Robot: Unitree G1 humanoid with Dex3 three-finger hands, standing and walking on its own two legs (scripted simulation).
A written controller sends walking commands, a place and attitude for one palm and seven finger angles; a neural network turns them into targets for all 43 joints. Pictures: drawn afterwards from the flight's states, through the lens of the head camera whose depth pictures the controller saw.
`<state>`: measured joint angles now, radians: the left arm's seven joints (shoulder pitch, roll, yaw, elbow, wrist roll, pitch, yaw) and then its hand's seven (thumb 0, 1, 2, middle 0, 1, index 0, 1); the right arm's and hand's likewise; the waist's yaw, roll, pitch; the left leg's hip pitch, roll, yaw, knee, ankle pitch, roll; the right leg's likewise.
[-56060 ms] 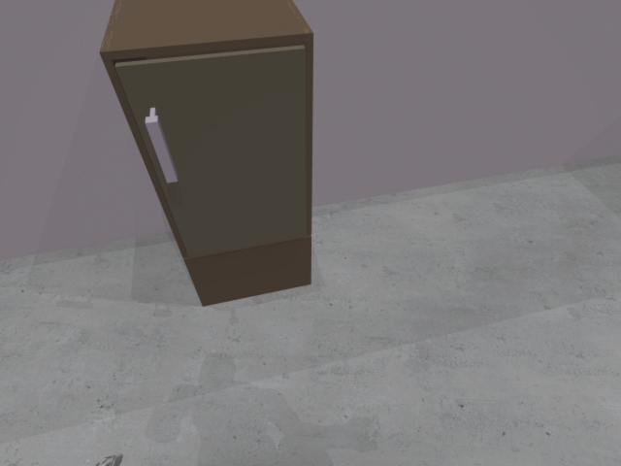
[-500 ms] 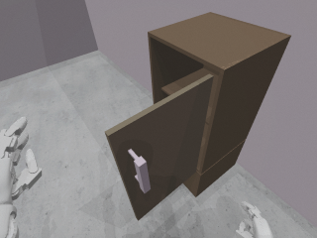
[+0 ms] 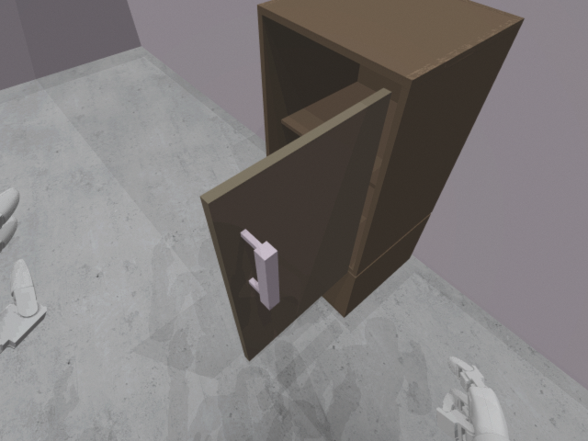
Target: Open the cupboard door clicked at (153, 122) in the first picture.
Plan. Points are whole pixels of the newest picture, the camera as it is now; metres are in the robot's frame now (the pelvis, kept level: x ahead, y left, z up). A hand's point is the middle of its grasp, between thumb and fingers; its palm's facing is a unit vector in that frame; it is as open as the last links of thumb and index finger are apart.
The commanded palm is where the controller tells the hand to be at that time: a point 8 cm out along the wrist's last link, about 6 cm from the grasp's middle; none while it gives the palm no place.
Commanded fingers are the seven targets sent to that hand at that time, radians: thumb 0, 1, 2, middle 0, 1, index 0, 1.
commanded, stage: step back with the hand held close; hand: left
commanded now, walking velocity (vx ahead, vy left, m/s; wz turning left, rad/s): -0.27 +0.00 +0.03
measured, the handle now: (259, 270) +0.37 +0.08 -0.02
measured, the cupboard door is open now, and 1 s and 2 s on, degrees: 92 92 92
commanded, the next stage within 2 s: stop stepping back and stand still in 0.72 s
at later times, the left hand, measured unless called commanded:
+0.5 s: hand out of the picture +0.12 +0.28 +0.18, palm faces +0.47 -0.74 -0.47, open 7.4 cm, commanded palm +0.04 +0.31 +0.18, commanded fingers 0.00 0.90 0.90 -0.20 -0.30 -0.20 -0.30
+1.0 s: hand out of the picture +0.03 +0.22 +0.17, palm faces +0.29 -0.79 -0.54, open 7.4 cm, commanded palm -0.04 +0.27 +0.18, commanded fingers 0.00 0.90 0.90 -0.20 -0.30 -0.20 -0.30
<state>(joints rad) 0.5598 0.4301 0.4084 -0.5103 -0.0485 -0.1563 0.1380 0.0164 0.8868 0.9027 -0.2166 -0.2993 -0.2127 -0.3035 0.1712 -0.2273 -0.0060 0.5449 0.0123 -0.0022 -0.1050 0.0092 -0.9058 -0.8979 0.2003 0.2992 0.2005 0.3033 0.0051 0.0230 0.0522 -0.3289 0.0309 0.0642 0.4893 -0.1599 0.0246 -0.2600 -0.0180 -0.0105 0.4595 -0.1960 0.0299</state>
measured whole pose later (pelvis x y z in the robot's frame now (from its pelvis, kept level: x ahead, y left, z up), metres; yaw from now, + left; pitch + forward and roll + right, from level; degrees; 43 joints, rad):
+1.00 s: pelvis -0.19 -0.02 +0.00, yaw -2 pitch +1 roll -1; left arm 0.64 0.51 0.46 -0.62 -0.07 -0.17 0.15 0.02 0.89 0.90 -0.22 -0.30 -0.21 -0.30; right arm 0.19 -0.18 0.00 0.57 -0.02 -0.12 -0.06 0.01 -0.90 -0.90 0.20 0.30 0.20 0.30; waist -0.04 -0.02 0.03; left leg -0.42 0.02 0.02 0.38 -0.05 0.01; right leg -0.24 0.05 -0.04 0.63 -0.49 -0.02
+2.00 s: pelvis -0.26 +0.01 +0.01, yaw +0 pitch -1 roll -1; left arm 0.55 0.39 0.40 -0.46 -0.03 -0.19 0.15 0.02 0.89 0.90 -0.21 -0.30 -0.21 -0.30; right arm 0.22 -0.20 0.01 0.63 0.00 -0.13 -0.08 0.01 -0.90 -0.90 0.20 0.30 0.20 0.30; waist 0.00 0.00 0.04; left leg -0.23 0.03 0.06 0.44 -0.20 0.01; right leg -0.23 -0.01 -0.05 0.40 -0.16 0.00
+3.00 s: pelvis -0.26 -0.01 +0.00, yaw +2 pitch -1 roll +0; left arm 0.25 0.13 0.03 1.13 0.01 0.01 0.03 0.01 0.92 0.90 -0.20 -0.30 -0.20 -0.30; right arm 0.31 -0.11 -0.01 1.12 -0.03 0.02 -0.03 0.00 -0.91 -0.90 0.20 0.30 0.20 0.30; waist -0.01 0.02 0.04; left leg -0.23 0.02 0.02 0.45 -0.20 -0.01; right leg -0.23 -0.02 -0.09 0.46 -0.21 -0.02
